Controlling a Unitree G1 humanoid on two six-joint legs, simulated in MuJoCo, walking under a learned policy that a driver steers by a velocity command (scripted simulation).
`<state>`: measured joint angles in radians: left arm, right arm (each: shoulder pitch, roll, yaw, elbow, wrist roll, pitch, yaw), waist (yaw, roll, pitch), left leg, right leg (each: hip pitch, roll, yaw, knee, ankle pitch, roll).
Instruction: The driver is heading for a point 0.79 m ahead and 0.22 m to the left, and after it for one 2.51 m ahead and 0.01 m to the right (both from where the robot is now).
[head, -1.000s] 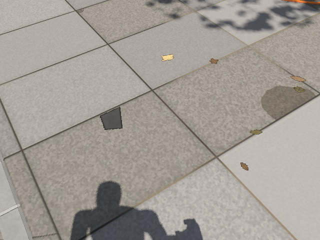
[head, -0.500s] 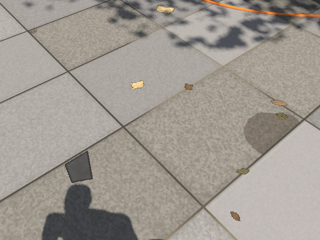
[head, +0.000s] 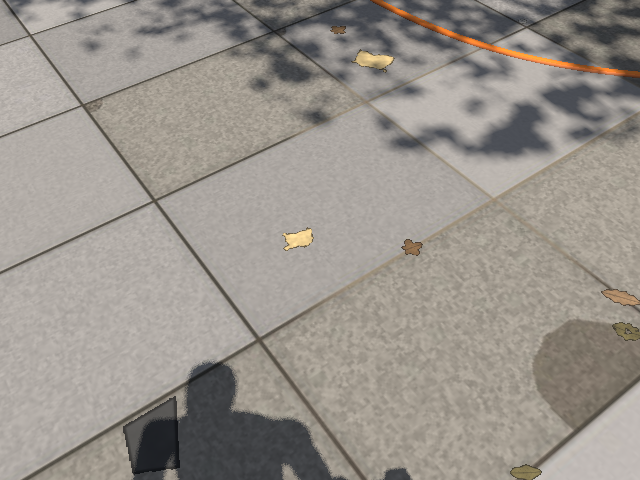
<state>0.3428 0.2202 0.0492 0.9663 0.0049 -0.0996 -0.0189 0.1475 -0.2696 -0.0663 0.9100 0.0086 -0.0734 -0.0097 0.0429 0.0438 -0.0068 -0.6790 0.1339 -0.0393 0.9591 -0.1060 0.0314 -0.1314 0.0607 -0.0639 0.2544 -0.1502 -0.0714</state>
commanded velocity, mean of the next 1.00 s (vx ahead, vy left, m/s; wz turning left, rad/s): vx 0.45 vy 0.00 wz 0.04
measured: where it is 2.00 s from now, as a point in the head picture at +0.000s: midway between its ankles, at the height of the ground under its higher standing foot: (340, 430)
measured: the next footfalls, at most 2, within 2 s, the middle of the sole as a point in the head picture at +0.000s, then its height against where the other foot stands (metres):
left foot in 0.30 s outside the picture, level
right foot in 0.84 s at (395, 413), level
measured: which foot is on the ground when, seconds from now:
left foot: up 0.00-0.28, down 0.30-0.86, up 0.88-1.00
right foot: down 0.00-0.30, up 0.32-0.82, down 0.84-1.00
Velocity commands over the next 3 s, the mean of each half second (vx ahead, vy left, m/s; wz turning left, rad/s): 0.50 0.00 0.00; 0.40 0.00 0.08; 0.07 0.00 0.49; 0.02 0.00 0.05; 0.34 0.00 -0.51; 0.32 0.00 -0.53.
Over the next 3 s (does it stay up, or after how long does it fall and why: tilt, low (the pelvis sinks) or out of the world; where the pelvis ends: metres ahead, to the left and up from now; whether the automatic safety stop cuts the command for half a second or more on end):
stays up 1.02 0.00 -0.02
